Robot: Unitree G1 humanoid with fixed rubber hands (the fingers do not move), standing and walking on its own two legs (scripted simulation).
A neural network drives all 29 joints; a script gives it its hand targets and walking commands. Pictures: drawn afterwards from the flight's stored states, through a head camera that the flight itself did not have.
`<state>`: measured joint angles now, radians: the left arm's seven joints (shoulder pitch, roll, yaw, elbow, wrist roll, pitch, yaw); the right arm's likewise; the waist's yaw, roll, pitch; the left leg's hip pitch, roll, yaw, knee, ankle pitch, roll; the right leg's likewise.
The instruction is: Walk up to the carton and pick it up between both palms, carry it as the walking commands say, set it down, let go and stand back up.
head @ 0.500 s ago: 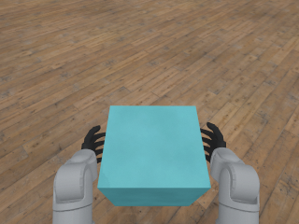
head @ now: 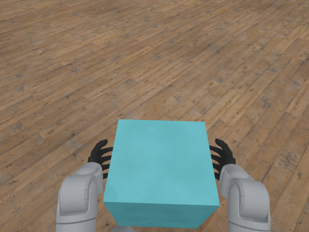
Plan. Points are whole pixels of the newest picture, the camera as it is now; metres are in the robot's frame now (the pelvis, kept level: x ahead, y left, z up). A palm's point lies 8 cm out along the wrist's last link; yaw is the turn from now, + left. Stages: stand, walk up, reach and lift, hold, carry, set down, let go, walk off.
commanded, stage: carry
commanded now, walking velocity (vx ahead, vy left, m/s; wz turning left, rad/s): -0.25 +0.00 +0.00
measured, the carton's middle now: (159, 176) +0.27 -0.01 +0.00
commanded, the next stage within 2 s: none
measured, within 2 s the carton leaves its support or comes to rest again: neither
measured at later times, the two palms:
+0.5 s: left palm out of the picture +0.04 +0.19 +0.07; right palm out of the picture +0.07 -0.11 +0.08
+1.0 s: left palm out of the picture -0.18 +0.20 +0.05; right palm out of the picture -0.15 -0.10 +0.08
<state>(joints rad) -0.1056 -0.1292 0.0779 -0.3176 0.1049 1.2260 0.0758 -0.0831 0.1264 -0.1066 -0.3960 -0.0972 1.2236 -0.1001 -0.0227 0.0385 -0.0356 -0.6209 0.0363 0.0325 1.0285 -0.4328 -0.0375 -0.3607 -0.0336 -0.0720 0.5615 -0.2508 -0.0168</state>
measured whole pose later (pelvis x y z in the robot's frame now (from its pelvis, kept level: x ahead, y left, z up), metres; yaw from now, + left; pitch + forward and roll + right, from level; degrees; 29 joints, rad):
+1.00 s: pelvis -0.42 +0.03 +0.00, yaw +1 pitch +3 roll -2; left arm -0.08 -0.13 0.12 -0.37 0.12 1.24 0.06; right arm -0.12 0.13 -0.06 -0.35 -0.09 1.21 -0.11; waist 0.00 -0.01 -0.03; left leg -0.36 0.05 0.06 0.57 -0.26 0.02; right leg -0.61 -0.02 -0.05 1.00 -0.43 0.01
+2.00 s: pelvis -0.77 +0.00 +0.00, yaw +1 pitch +2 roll -1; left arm -0.12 -0.13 0.11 -0.31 0.11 1.24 0.07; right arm -0.13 0.13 -0.09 -0.35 -0.12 1.22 -0.09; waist 0.01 0.04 -0.08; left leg -0.42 0.05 0.04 0.54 -0.16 -0.01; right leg -0.34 -0.03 -0.09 0.54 -0.23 0.00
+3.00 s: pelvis -0.77 +0.01 +0.00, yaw +1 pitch +3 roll +0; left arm -0.11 -0.13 0.12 -0.10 0.14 0.97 0.06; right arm -0.12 0.13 -0.10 -0.13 -0.14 0.95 -0.07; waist 0.00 0.02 -0.07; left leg -0.43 0.03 0.05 0.54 -0.15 0.01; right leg -0.37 -0.05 -0.08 0.57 -0.24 0.01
